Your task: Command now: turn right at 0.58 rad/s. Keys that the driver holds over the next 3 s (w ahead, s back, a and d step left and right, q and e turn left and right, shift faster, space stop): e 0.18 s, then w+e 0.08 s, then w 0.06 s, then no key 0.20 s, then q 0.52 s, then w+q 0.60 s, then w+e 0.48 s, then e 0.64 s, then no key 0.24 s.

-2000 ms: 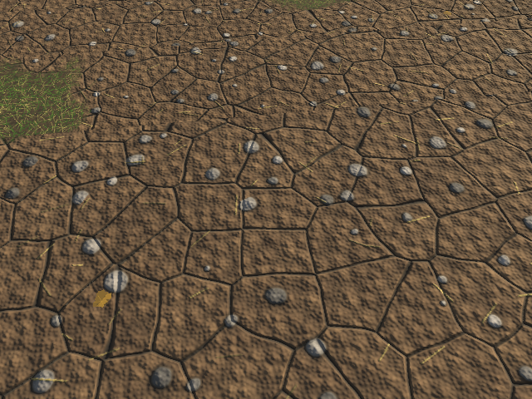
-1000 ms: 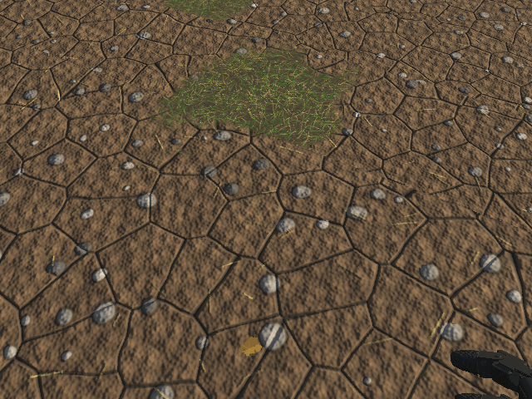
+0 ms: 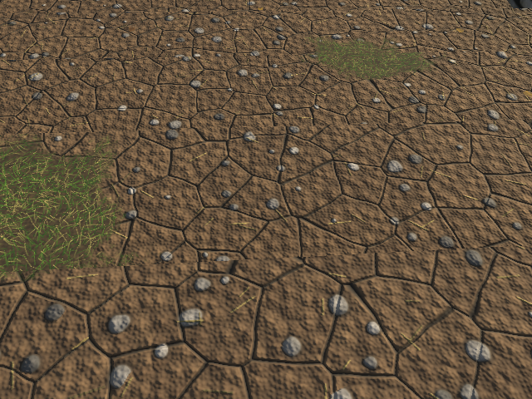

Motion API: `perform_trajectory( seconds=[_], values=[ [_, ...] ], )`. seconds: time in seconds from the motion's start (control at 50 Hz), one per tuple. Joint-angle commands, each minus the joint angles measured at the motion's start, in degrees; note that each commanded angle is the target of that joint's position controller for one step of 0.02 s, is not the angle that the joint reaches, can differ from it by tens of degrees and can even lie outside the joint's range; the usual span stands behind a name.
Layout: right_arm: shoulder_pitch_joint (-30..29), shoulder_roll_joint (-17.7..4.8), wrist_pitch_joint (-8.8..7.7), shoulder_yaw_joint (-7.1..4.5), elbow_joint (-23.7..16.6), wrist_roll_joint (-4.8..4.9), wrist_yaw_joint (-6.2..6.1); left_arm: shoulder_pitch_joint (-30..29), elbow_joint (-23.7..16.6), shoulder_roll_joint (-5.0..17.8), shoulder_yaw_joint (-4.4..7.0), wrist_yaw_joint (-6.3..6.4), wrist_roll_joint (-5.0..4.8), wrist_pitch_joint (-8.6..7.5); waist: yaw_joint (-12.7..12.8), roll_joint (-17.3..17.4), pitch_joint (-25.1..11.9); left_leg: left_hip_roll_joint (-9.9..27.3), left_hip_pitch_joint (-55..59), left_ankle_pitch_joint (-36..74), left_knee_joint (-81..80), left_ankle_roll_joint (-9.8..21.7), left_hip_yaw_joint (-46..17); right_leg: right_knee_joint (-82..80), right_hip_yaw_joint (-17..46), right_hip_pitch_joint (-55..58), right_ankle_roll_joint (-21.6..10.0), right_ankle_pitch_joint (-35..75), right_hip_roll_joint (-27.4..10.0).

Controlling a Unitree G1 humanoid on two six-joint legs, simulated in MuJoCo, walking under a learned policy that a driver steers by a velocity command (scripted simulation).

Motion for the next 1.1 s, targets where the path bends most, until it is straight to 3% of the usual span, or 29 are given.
perform_trajectory(
  seconds=[0.02,0.06,0.12,0.18,0.28,0.32,0.34,0.36,0.38,0.4,0.42,0.44,0.48,0.54,0.58,0.62,0.68,0.74,0.76,0.78,0.8,0.82,0.84,0.86,0.88,0.92,0.98,1.04,1.1],
  values=[
    [-5.3,-7.7,-0.75,-2.04,-6.0,-0.12,-0.96,3.8,-2.4,9.7,3.45,-0.1,-0.14,-0.88,2.2,10.2,-3.9,18.8,7.0,12.6,-13.7,11.9,-17.0,22.0,-1.8,-7.5,2.8,-5.4,-3.5],
    [-5.7,-6.3,-0.41,-1.37,-6.3,1.28,-1.46,5.0,-1.3,6.7,2.68,0.06,-0.1,0.18,1.4,9.3,-2.9,15.5,9.0,15.7,-12.6,10.4,-10.4,27.8,-3.2,-9.5,4.7,-1.1,-4.3],
    [-2.2,-6.9,0.57,-1.49,-5.8,0.67,-1.92,0.2,-3.4,4.5,1.61,-0.25,-1.01,0.27,-1.5,10.9,-2.7,14.1,13.5,18.9,-12.8,11.5,-4.9,22.1,-7.3,-10.8,6.3,1.8,-6.3],
    [0.0,-9.2,1.15,-2.4,-5.3,0.8,-1.85,-2.4,-5.0,3.3,0.8,-0.77,-0.75,0.19,-3.4,12.5,-4.5,16.3,17.4,21.3,-12.0,12.5,-3.3,13.0,-8.8,-7.6,6.7,0.3,-8.9],
    [1.0,-12.3,0.51,-3.59,-4.7,2.65,-0.35,-2.5,-5.5,3.7,0.37,-2.1,-0.81,0.01,-4.2,13.6,-3.4,18.1,10.6,-5.5,-17.3,11.8,-2.7,-1.6,-13.9,3.9,2.4,-1.8,-9.3],
    [0.3,-12.0,-0.03,-3.31,-3.9,3.73,0.49,1.5,-3.6,3.2,0.42,-2.47,-0.73,-0.65,-1.4,11.6,-2.8,17.6,7.2,-8.2,-15.7,10.7,-1.5,-12.2,-15.1,11.9,-0.8,2.6,-8.2],
    [-0.7,-10.6,-0.13,-2.76,-3.5,3.87,0.82,5.1,-1.7,2.8,0.56,-2.42,-0.5,-0.9,0.8,9.9,-2.7,16.1,4.4,-3.2,-11.5,9.4,0.7,-19.0,-16.2,18.6,-2.1,6.9,-6.6],
    [-0.3,-7.2,-0.47,-1.61,-3.0,3.28,1.15,8.9,-0.2,3.8,1.04,-1.98,-0.37,-1.08,2.3,6.4,-5.1,13.4,0.1,0.7,-3.7,6.3,4.5,-22.0,-13.0,27.9,-3.2,9.5,-7.4],
    [-1.5,-2.0,-1.1,0.39,-4.9,0.59,1.71,12.6,-0.3,8.3,1.82,-1.15,0.13,-1.3,2.5,-8.3,-8.8,7.9,-10.7,-12.0,15.0,0.5,10.4,-23.1,4.2,38.1,-6.1,26.8,-20.6],
    [-4.2,-4.1,-1.8,-0.15,-7.8,0.34,1.35,11.4,-1.6,13.4,2.6,-1.26,1.08,-2.12,2.8,-15.3,-6.3,1.8,-24.2,-23.2,25.2,-2.5,8.8,-24.7,19.3,35.6,-17.7,34.8,-31.8],
    [-5.3,-8.1,-2.0,-1.25,-7.2,1.3,1.17,11.4,-1.4,9.4,1.65,-1.4,1.16,-3.2,4.5,-8.8,-6.5,4.6,-23.5,-22.9,32.0,-3.4,3.9,-25.0,16.2,33.6,-20.0,38.3,-30.7],
    [-4.4,-8.7,-1.8,-1.55,-6.5,2.0,1.53,9.0,-0.5,6.9,0.65,-1.29,0.96,-3.78,2.5,-8.1,-4.7,5.5,-23.1,-19.2,32.6,-3.3,2.9,-24.4,10.3,32.3,-17.6,39.6,-27.3],
    [-3.2,-8.4,-1.12,-1.65,-4.7,1.57,1.35,3.5,-0.7,5.4,-0.03,-0.8,0.08,-3.63,0.6,-5.3,-2.3,6.3,-21.7,-10.7,28.6,-3.8,2.6,-25.4,3.6,29.6,-13.0,40.0,-22.6],
    [0.5,-4.3,-0.65,-0.46,-2.0,1.56,1.63,0.2,-0.2,2.7,-1.14,0.12,1.29,-3.53,-2.0,-4.3,-3.9,5.2,-10.7,-0.6,19.3,-4.4,3.7,-25.2,-4.9,23.9,-10.6,46.4,-18.5],
    [-0.9,-2.8,-0.41,0.41,-1.9,1.7,1.75,1.0,1.0,2.8,-1.15,0.23,1.58,-3.46,-0.6,-5.1,-4.0,4.7,-5.3,2.0,12.0,-4.0,4.8,-24.7,-7.8,22.2,-10.1,46.9,-17.9],
    [-2.7,-3.8,-0.14,0.38,-2.9,2.09,1.8,3.1,2.8,4.3,-0.66,0.05,1.63,-3.35,0.7,-5.2,-3.5,4.2,-3.7,2.3,9.0,-3.1,5.2,-24.4,-7.2,22.2,-10.9,46.9,-19.7],
    [-4.7,-6.3,0.17,-0.4,-5.0,2.54,2.05,2.9,4.0,7.1,0.48,0.27,0.71,-2.51,1.4,-4.6,-1.3,3.3,-6.6,-2.1,8.2,-1.0,5.6,-22.5,-5.2,23.6,-11.8,43.7,-22.7],
    [-3.1,-5.8,0.19,-0.76,-5.6,2.47,2.63,1.5,4.4,7.3,0.86,1.11,-0.47,-1.52,-0.2,-3.0,-1.0,2.1,-4.7,0.2,1.8,1.6,6.8,-17.0,-5.4,24.3,-10.1,41.6,-23.0],
    [-0.9,-6.8,-0.05,-1.29,-5.5,2.14,2.49,2.2,4.8,6.9,0.88,1.36,-0.49,-1.55,-1.4,-1.4,-2.4,1.5,0.4,8.1,-2.8,3.1,5.8,-12.6,-7.3,22.9,-7.9,42.0,-20.8],
    [2.6,-10.7,-0.38,-2.58,-5.5,2.02,1.95,2.8,4.2,5.6,0.69,1.57,0.58,-1.96,-1.9,4.8,-6.7,5.8,9.1,27.3,-4.5,5.9,-2.1,-2.4,-11.6,18.6,-3.9,35.7,-15.7],
    [6.0,-16.2,-0.58,-3.92,-5.5,1.37,1.62,2.8,1.7,3.4,-0.02,1.75,2.08,-2.4,-1.9,15.9,-10.4,18.0,19.5,40.8,-6.5,18.2,-21.4,15.4,-15.8,3.6,2.4,10.6,-4.7],
    [8.8,-11.8,-0.86,-2.68,-5.2,1.33,1.54,-0.3,1.5,2.5,-0.43,1.32,2.44,-2.52,-4.8,16.3,-15.5,22.2,23.1,36.8,-11.3,23.3,-29.5,24.8,-6.9,-2.1,3.0,-17.3,-3.2],
    [5.5,-10.4,-1.3,-2.05,-5.7,1.51,1.46,0.0,1.6,3.9,0.1,0.73,0.79,-2.31,-3.3,11.3,-11.5,21.3,19.3,29.1,-11.7,21.3,-24.8,29.4,-4.6,-4.5,2.8,-16.6,-5.9],
    [2.3,-9.7,-1.36,-2.05,-6.4,1.99,1.17,-0.6,2.2,3.9,0.28,0.64,0.21,-2.08,-2.1,7.0,-8.3,18.0,15.7,23.1,-11.8,18.2,-20.4,28.8,-4.8,-5.8,2.7,-12.9,-7.5],
    [-0.6,-9.1,-0.96,-1.86,-7.0,2.61,0.89,-1.0,2.2,4.4,0.61,0.87,0.55,-1.81,-1.1,5.0,-5.1,15.8,11.9,19.5,-12.6,15.7,-17.2,24.2,-5.1,-6.2,3.0,-9.2,-8.6],
    [-3.0,-9.2,-0.03,-1.96,-7.9,2.34,0.17,-0.2,2.6,3.2,0.59,1.22,0.87,-1.55,0.3,7.6,-4.4,11.1,6.5,16.1,-13.7,13.4,-13.1,16.7,-6.9,-1.1,4.2,-3.3,-8.2],
    [-1.8,-10.2,0.8,-2.68,-8.2,2.15,-0.53,0.7,3.0,1.7,0.07,1.26,0.69,-1.92,-0.2,9.6,-6.5,10.0,6.2,15.2,-12.9,13.8,-12.9,7.8,-7.1,2.3,5.5,-1.0,-7.3],
    [-1.8,-11.3,1.5,-3.22,-8.7,2.32,-0.73,-0.3,2.7,2.2,0.09,0.88,0.56,-2.54,-1.3,10.7,-7.3,10.0,4.6,10.3,-12.1,13.5,-15.8,0.8,-6.8,5.7,5.6,1.6,-6.6],
    [-2.2,-11.0,1.99,-3.02,-9.3,2.89,-0.6,0.5,2.3,3.2,0.52,-0.19,-0.21,-3.68,-1.0,12.2,-7.5,9.0,1.6,-11.5,-13.3,12.5,-20.4,-6.4,-8.1,10.0,3.8,2.4,-5.8]
  ],
)
Next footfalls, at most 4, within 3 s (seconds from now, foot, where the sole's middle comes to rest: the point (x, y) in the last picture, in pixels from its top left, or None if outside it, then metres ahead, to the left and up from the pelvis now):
0.38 right None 0.01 -0.13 -0.77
0.76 left None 0.18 0.04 -0.77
1.16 right None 0.16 -0.20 -0.77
1.64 left None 0.37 0.14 -0.77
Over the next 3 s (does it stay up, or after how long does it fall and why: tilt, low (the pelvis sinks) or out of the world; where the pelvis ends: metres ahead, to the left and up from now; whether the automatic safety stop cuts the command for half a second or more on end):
stays up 0.67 0.17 0.01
